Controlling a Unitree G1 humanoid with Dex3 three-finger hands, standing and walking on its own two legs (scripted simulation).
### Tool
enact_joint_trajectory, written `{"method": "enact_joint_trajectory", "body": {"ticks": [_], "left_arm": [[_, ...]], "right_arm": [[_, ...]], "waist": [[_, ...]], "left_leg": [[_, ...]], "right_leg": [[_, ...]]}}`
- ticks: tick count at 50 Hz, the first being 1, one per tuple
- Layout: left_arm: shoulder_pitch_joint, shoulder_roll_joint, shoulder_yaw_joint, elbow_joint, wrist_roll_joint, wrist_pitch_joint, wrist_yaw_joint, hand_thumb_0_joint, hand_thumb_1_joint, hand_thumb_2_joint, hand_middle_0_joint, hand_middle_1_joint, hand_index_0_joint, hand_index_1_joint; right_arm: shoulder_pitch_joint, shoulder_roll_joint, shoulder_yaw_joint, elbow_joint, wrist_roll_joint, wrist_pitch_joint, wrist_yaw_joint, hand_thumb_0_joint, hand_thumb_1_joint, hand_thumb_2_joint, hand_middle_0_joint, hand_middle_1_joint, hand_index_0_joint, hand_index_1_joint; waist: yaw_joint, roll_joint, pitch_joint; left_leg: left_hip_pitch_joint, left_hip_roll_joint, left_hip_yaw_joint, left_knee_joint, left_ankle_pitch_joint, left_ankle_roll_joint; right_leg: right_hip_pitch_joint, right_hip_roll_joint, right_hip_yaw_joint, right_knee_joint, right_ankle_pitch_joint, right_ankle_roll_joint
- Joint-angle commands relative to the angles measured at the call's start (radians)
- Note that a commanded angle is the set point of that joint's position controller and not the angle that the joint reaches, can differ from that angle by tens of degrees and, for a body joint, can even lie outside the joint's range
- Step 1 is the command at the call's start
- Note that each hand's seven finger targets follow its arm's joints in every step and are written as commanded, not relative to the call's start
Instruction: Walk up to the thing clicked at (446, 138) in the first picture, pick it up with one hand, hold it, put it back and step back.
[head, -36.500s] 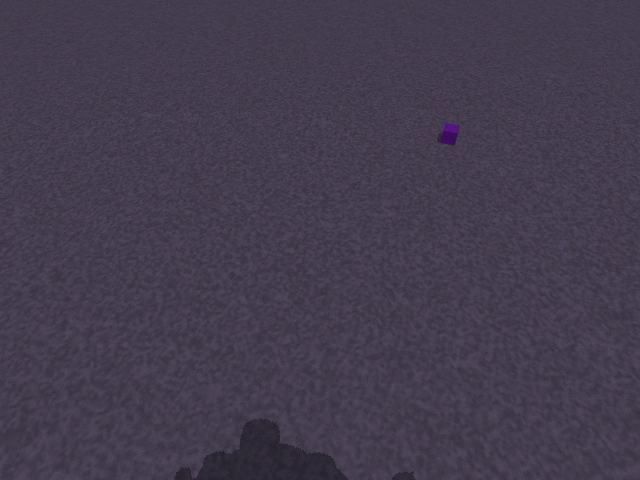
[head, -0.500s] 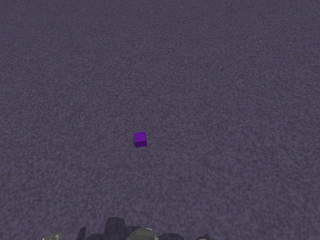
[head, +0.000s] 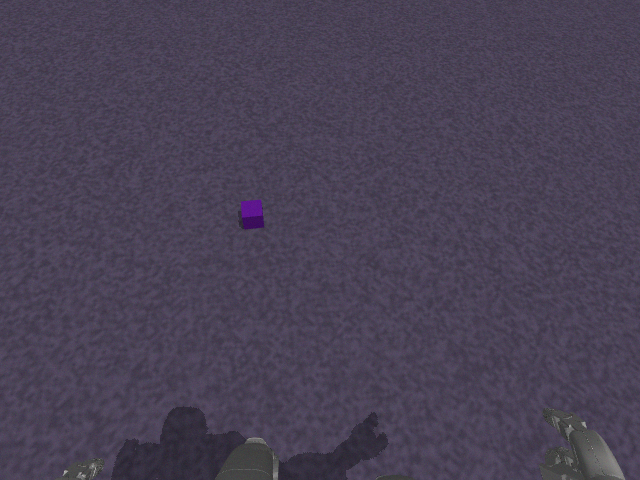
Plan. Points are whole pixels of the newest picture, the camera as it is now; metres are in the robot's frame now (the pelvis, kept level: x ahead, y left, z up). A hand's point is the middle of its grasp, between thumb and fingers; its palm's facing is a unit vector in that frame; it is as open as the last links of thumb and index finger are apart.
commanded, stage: step back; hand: left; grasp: from above
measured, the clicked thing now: (252, 214) +0.98 +0.27 -0.72
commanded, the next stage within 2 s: stand in 1.20 s
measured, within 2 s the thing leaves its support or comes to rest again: neither
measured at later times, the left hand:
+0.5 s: hand out of the picture -0.05 +0.26 -0.13, palm faces +0.11 -0.92 -0.38, open 7.4 cm
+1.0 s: hand out of the picture -0.01 +0.22 -0.13, palm faces +0.15 -0.90 -0.41, open 7.4 cm
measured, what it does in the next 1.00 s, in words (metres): steps on the spot: right foot, then left foot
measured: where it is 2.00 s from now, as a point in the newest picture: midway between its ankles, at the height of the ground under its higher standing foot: outside the picture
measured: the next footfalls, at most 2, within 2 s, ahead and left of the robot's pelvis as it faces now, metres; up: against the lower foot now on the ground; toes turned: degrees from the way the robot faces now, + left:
right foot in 0.02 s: +0.00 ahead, -0.14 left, +0.00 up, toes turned +3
left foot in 0.36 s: -0.08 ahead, +0.10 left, +0.00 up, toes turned +5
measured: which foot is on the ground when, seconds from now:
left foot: down 0.00-0.06, up 0.08-0.34, down 0.36-0.68, up 0.70-1.00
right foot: up 0.00-0.00, down 0.02-0.38, up 0.40-0.64, down 0.66-1.00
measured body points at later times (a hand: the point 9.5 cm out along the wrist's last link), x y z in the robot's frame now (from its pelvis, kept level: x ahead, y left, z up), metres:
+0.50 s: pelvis -0.09 -0.03 +0.02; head -0.10 -0.02 +0.47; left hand -0.06 +0.31 -0.10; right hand -0.04 -0.33 -0.11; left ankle -0.12 +0.09 -0.72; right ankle -0.05 -0.14 -0.68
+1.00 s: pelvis -0.04 -0.06 +0.01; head -0.01 -0.07 +0.46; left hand -0.02 +0.27 -0.10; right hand +0.08 -0.36 -0.13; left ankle -0.01 +0.10 -0.70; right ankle -0.02 -0.16 -0.72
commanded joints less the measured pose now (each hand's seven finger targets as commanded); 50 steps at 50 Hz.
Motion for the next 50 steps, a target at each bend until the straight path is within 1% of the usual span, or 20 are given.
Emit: {"method": "enact_joint_trajectory", "body": {"ticks": [1, 3, 4, 8, 12, 15, 17, 19, 20, 21, 24, 29, 32, 33, 34, 35, 36, 37, 40, 50], "left_arm": [[0.166, 0.165, 0.057, 0.015, 0.01, -0.041, 0.004, 0.0, 0.9, 0.9, -0.2, -0.3, -0.2, -0.3], [0.082, 0.338, 0.103, -0.032, 0.025, -0.04, -0.002, 0.0, 0.9, 0.9, -0.2, -0.3, -0.2, -0.3], [-0.018, 0.376, 0.102, -0.069, 0.032, -0.042, 0.005, 0.0, 0.9, 0.9, -0.2, -0.3, -0.2, -0.3], [-0.106, 0.201, 0.065, -0.067, 0.026, -0.061, 0.014, 0.0, 0.9, 0.9, -0.2, -0.3, -0.2, -0.3], [-0.014, 0.229, 0.077, -0.051, 0.041, -0.077, 0.003, 0.0, 0.9, 0.9, -0.2, -0.3, -0.2, -0.3], [0.013, 0.244, 0.084, -0.037, 0.032, -0.073, -0.004, 0.0, 0.9, 0.9, -0.2, -0.3, -0.2, -0.3], [0.015, 0.213, 0.061, -0.031, 0.023, -0.059, -0.01, 0.0, 0.9, 0.9, -0.2, -0.3, -0.2, -0.3], [0.066, 0.073, 0.018, -0.038, -0.001, -0.058, -0.012, 0.0, 0.9, 0.9, -0.2, -0.3, -0.2, -0.3], [-0.052, 0.179, 0.048, -0.037, 0.011, -0.063, -0.005, 0.0, 0.9, 0.9, -0.2, -0.3, -0.2, -0.3], [-0.087, 0.237, 0.062, -0.035, 0.013, -0.069, -0.013, 0.0, 0.9, 0.9, -0.2, -0.3, -0.2, -0.3], [-0.001, 0.179, 0.052, 0.006, 0.001, -0.08, -0.031, 0.0, 0.9, 0.9, -0.2, -0.3, -0.2, -0.3], [-0.025, 0.162, 0.049, 0.017, 0.007, -0.092, -0.04, 0.0, 0.9, 0.9, -0.2, -0.3, -0.2, -0.3], [0.119, 0.15, 0.055, 0.094, 0.005, -0.112, -0.02, 0.0, 0.9, 0.9, -0.2, -0.3, -0.2, -0.3], [0.153, 0.169, 0.061, 0.108, 0.013, -0.121, -0.009, 0.0, 0.9, 0.9, -0.2, -0.3, -0.2, -0.3], [0.181, 0.231, 0.079, 0.109, 0.027, -0.129, 0.002, 0.0, 0.9, 0.9, -0.2, -0.3, -0.2, -0.3], [0.136, 0.294, 0.088, 0.075, 0.025, -0.133, 0.004, 0.0, 0.9, 0.9, -0.2, -0.3, -0.2, -0.3], [0.069, 0.311, 0.089, 0.051, 0.022, -0.13, 0.001, 0.0, 0.9, 0.9, -0.2, -0.3, -0.2, -0.3], [0.043, 0.292, 0.085, 0.045, 0.018, -0.132, 0.001, 0.0, 0.9, 0.9, -0.2, -0.3, -0.2, -0.3], [0.012, 0.217, 0.058, 0.051, 0.001, -0.15, 0.009, 0.0, 0.9, 0.9, -0.2, -0.3, -0.2, -0.3], [-0.016, 0.209, 0.03, 0.052, -0.018, -0.124, 0.026, 0.0, 0.9, 0.9, -0.2, -0.3, -0.2, -0.3]], "right_arm": [[0.009, -0.247, -0.077, -0.039, 0.018, 0.014, -0.006, 0.0, -0.9, -0.9, 0.2, 0.3, 0.2, 0.3], [-0.019, -0.168, -0.062, -0.079, 0.024, 0.008, -0.02, 0.0, -0.9, -0.9, 0.2, 0.3, 0.2, 0.3], [-0.015, -0.213, -0.084, -0.057, 0.02, 0.011, -0.031, 0.0, -0.9, -0.9, 0.2, 0.3, 0.2, 0.3], [0.092, -0.177, -0.064, 0.026, 0.025, 0.0, -0.012, 0.0, -0.9, -0.9, 0.2, 0.3, 0.2, 0.3], [0.114, -0.192, -0.062, 0.045, 0.014, -0.022, 0.001, 0.0, -0.9, -0.9, 0.2, 0.3, 0.2, 0.3], [0.107, -0.182, -0.059, 0.062, 0.007, -0.048, 0.011, 0.0, -0.9, -0.9, 0.2, 0.3, 0.2, 0.3], [0.197, -0.168, -0.072, 0.117, 0.0, -0.067, 0.006, 0.0, -0.9, -0.9, 0.2, 0.3, 0.2, 0.3], [0.198, -0.27, -0.103, 0.119, -0.025, -0.077, -0.001, 0.0, -0.9, -0.9, 0.2, 0.3, 0.2, 0.3], [0.185, -0.36, -0.112, 0.106, -0.012, -0.073, 0.003, 0.0, -0.9, -0.9, 0.2, 0.3, 0.2, 0.3], [0.141, -0.355, -0.116, 0.104, -0.001, -0.075, 0.005, 0.0, -0.9, -0.9, 0.2, 0.3, 0.2, 0.3], [0.109, -0.219, -0.078, 0.094, -0.008, -0.091, 0.009, 0.0, -0.9, -0.9, 0.2, 0.3, 0.2, 0.3], [0.142, -0.256, -0.096, 0.097, -0.006, -0.074, 0.019, 0.0, -0.9, -0.9, 0.2, 0.3, 0.2, 0.3], [0.094, -0.202, -0.075, 0.084, 0.005, -0.052, 0.019, 0.0, -0.9, -0.9, 0.2, 0.3, 0.2, 0.3], [0.123, -0.142, -0.055, 0.08, 0.011, -0.047, 0.017, 0.0, -0.9, -0.9, 0.2, 0.3, 0.2, 0.3], [0.151, -0.07, -0.033, 0.066, 0.019, -0.048, 0.015, 0.0, -0.9, -0.9, 0.2, 0.3, 0.2, 0.3], [0.154, -0.114, -0.044, 0.067, 0.012, -0.041, 0.007, 0.0, -0.9, -0.9, 0.2, 0.3, 0.2, 0.3], [0.167, -0.196, -0.069, 0.092, 0.013, -0.039, 0.001, 0.0, -0.9, -0.9, 0.2, 0.3, 0.2, 0.3], [0.167, -0.215, -0.075, 0.103, 0.013, -0.044, 0.001, 0.0, -0.9, -0.9, 0.2, 0.3, 0.2, 0.3], [0.204, -0.174, -0.064, 0.147, 0.017, -0.046, 0.01, 0.0, -0.9, -0.9, 0.2, 0.3, 0.2, 0.3], [0.133, -0.133, -0.051, 0.166, 0.013, -0.034, 0.008, 0.0, -0.9, -0.9, 0.2, 0.3, 0.2, 0.3]], "waist": [[0.018, 0.212, -0.316], [0.041, -0.179, -0.201], [0.042, -0.233, -0.128], [-0.037, -0.084, -0.088], [0.025, -0.152, -0.125], [0.04, -0.187, -0.169], [-0.01, -0.086, -0.197], [0.0, 0.277, -0.182], [-0.058, 0.194, -0.069], [-0.05, 0.181, 0.013], [-0.007, 0.152, -0.023], [-0.047, 0.235, -0.081], [0.033, 0.166, -0.145], [0.045, 0.061, -0.178], [0.048, -0.159, -0.18], [0.041, -0.144, -0.153], [0.025, -0.078, -0.103], [0.014, -0.057, -0.061], [-0.017, -0.023, -0.108], [-0.019, -0.106, -0.195]], "left_leg": [[0.132, 0.108, -0.157, -0.038, 0.05, 0.132], [-0.135, -0.149, -0.093, 0.3, -0.39, 0.012], [-0.045, -0.1, -0.161, 0.466, -0.416, -0.009], [-0.048, -0.159, -0.155, 0.513, -0.23, 0.002], [-0.077, -0.1, -0.077, 0.239, -0.276, -0.023], [0.035, -0.047, -0.055, -0.069, -0.384, -0.005], [0.278, -0.093, -0.029, -0.377, -0.18, 0.023], [0.498, 0.193, -0.543, -0.439, -0.359, 0.115], [0.251, 0.302, -0.674, -0.478, -0.668, 0.237], [0.096, 0.321, -0.663, -0.52, -0.753, 0.269], [0.253, 0.145, -0.337, -0.425, -0.365, 0.165], [0.16, 0.138, -0.251, -0.38, -0.393, 0.176], [0.047, 0.077, -0.152, -0.152, -0.279, 0.125], [-0.029, 0.03, -0.101, -0.011, -0.264, 0.095], [-0.164, -0.088, -0.044, 0.228, -0.343, 0.05], [-0.202, -0.105, -0.091, 0.355, -0.398, 0.029], [-0.139, -0.068, -0.15, 0.38, -0.407, 0.028], [-0.149, -0.039, -0.163, 0.396, -0.371, 0.031], [-0.071, -0.031, -0.175, 0.326, -0.238, 0.022], [0.174, -0.045, 0.027, -0.068, -0.056, 0.016]], "right_leg": [[0.148, -0.005, -0.045, -0.339, 0.171, -0.057], [-0.031, -0.354, 0.426, -0.474, -0.019, -0.243], [-0.257, -0.46, 0.554, -0.54, -0.088, -0.33], [-0.149, -0.195, 0.122, -0.401, 0.077, -0.181], [0.04, -0.209, 0.186, -0.435, -0.246, -0.182], [0.103, -0.281, 0.224, -0.416, -0.209, -0.215], [0.03, -0.208, 0.104, -0.251, -0.03, -0.152], [-0.389, -0.01, -0.092, 0.099, -0.069, -0.034], [-0.389, -0.069, -0.027, 0.115, -0.083, -0.032], [-0.302, -0.095, 0.0, 0.167, -0.067, -0.039], [-0.298, -0.071, -0.033, 0.092, 0.077, -0.044], [-0.107, -0.044, -0.099, -0.072, 0.055, -0.031], [0.18, 0.003, -0.127, -0.295, 0.188, -0.038], [0.279, -0.019, -0.071, -0.326, 0.186, -0.038], [0.318, -0.209, 0.253, -0.454, 0.027, -0.086], [0.2, -0.388, 0.5, -0.566, -0.217, -0.174], [0.072, -0.432, 0.558, -0.572, -0.293, -0.257], [0.042, -0.425, 0.513, -0.557, -0.226, -0.281], [0.061, -0.282, 0.208, -0.469, 0.164, -0.174], [0.051, -0.24, -0.006, -0.216, 0.788, -0.141]]}}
